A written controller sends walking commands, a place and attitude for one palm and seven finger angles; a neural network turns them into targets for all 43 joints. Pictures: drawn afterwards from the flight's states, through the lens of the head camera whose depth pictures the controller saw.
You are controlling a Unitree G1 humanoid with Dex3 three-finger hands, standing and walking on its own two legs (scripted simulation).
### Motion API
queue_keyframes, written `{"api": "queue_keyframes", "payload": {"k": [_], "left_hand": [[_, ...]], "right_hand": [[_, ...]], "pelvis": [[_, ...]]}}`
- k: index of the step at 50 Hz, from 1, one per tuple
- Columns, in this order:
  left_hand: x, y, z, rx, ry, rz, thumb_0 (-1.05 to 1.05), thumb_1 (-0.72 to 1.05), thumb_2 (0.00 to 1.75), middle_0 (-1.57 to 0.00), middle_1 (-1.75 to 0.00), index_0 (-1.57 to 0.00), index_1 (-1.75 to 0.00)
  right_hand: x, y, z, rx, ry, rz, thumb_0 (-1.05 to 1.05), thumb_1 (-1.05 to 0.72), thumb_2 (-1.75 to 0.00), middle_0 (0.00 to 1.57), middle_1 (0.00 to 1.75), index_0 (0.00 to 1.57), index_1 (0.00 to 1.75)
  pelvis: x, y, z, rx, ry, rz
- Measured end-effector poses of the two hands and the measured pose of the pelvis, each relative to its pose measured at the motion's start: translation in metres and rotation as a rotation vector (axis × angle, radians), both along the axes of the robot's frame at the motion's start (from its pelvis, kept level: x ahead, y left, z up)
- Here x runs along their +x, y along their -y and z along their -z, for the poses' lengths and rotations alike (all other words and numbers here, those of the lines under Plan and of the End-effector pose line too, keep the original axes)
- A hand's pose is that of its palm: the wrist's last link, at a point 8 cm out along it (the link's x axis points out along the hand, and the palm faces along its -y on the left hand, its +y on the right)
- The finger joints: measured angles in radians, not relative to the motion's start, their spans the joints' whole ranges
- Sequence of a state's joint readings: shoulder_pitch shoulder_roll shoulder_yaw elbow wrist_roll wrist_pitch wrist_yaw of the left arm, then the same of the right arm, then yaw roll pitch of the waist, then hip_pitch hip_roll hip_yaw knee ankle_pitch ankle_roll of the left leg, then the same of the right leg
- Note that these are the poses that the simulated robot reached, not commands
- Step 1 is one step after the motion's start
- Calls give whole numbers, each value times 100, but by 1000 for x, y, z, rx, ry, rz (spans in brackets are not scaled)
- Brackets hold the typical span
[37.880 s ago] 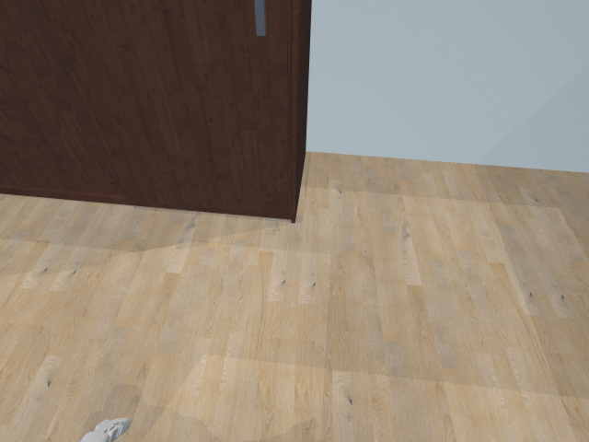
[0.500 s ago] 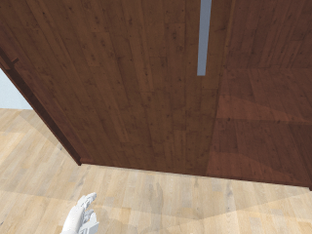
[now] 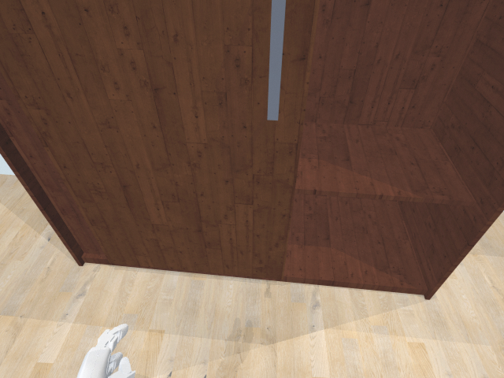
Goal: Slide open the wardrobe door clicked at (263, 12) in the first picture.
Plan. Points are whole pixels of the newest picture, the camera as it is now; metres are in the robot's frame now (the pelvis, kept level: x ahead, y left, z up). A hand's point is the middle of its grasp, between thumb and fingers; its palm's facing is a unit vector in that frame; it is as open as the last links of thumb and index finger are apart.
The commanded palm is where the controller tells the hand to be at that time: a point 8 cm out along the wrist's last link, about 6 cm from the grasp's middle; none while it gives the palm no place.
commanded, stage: stop stepping back and stand still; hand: right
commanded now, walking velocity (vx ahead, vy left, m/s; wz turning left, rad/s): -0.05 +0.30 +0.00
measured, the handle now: (277, 37) +0.67 -0.02 +0.28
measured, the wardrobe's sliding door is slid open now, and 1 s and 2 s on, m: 0.60 0.60 0.60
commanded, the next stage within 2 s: let the arm hang, fingers relaxed in 0.24 s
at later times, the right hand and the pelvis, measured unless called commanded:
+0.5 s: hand (433, 355) +0.20 -0.28 -0.05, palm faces +0.19 +0.92 -0.35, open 7.4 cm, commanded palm none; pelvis +0.02 -0.03 +0.02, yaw -4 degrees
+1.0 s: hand out of the picture +0.11 -0.23 -0.13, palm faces +0.05 +0.96 -0.26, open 7.3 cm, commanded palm none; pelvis +0.05 -0.02 +0.03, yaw -3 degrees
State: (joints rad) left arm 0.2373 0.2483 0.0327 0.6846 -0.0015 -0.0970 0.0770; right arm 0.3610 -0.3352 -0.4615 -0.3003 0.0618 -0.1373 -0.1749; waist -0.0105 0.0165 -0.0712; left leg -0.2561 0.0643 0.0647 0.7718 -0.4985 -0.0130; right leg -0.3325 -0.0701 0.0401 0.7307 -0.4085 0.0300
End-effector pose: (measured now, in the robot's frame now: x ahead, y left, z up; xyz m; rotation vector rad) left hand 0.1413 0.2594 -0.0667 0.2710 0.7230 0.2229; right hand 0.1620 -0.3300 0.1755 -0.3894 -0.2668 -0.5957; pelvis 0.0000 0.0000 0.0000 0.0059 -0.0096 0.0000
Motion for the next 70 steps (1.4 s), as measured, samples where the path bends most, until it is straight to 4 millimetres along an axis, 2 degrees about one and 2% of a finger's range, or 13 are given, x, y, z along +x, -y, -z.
{"api": "queue_keyframes", "payload": {"k": [3,9,13,17,19,22,25,27,31,37,44,50,70], "left_hand": [[10,24,-12,-43,65,41,2,90,89,-20,-30,-20,-30],[20,52,-18,-133,69,135,2,90,89,-21,-30,-21,-30],[23,53,-10,-129,-27,111,2,90,89,-21,-30,-21,-31],[28,53,-3,-96,-68,90,2,90,89,-21,-30,-21,-30],[31,53,7,-94,-89,112,2,90,89,-21,-30,-21,-30],[25,52,19,-85,-170,127,1,90,89,-20,-30,-21,-30],[11,51,20,-75,-237,122,1,90,89,-20,-30,-21,-30],[-1,48,19,-71,-283,109,1,90,89,-20,-30,-21,-30],[-25,37,25,-59,-393,70,1,90,89,-21,-30,-21,-30],[-54,28,42,-82,-540,-3,1,90,89,-20,-30,-20,-30],[-76,45,44,-136,-603,-54,1,90,89,-20,-30,-20,-30],[-78,58,49,-167,-634,-42,1,91,89,-20,-30,-20,-30],[-69,53,44,-144,-634,-41,1,91,89,-20,-30,-20,-30]], "right_hand": [[10,-21,9,44,-32,-94,1,-90,-90,20,30,20,30],[-5,-62,-43,-187,18,-289,2,-89,-90,21,31,20,30],[-10,-41,-61,-246,3,-221,1,-89,-90,22,31,21,30],[3,4,-39,-200,-80,-78,0,-89,-90,22,31,21,30],[18,24,1,-120,-214,-38,0,-89,-90,21,31,21,30],[30,28,100,135,-595,-16,0,-91,-90,20,30,19,30],[13,-11,194,358,-946,-86,0,-91,-90,19,30,19,30],[-10,-50,240,479,-1132,-160,1,-92,-90,19,30,19,29],[-55,-116,288,690,-1312,-228,-2,-94,-90,20,30,19,30],[-58,-106,295,631,-1355,-190,-8,-99,-90,22,31,21,30],[-61,-71,283,569,-1447,-94,-3,-94,-90,21,30,20,30],[-66,-58,276,554,-1457,-40,-1,-92,-90,20,30,20,30],[-115,-91,289,673,-1578,-31,0,-93,-90,20,30,20,30]], "pelvis": [[-7,-1,-5,-29,24,-10],[-4,-8,-11,15,7,19],[9,3,-20,14,-21,12],[23,17,-20,14,-22,21],[25,26,-15,20,-41,48],[24,32,-17,19,-51,77],[23,31,-20,2,-49,74],[23,27,-21,-12,-47,61],[25,17,-19,-11,-43,55],[31,11,-17,7,-41,71],[45,17,-27,2,-30,54],[49,20,-30,-4,-12,49],[52,18,-34,-6,5,43]]}}
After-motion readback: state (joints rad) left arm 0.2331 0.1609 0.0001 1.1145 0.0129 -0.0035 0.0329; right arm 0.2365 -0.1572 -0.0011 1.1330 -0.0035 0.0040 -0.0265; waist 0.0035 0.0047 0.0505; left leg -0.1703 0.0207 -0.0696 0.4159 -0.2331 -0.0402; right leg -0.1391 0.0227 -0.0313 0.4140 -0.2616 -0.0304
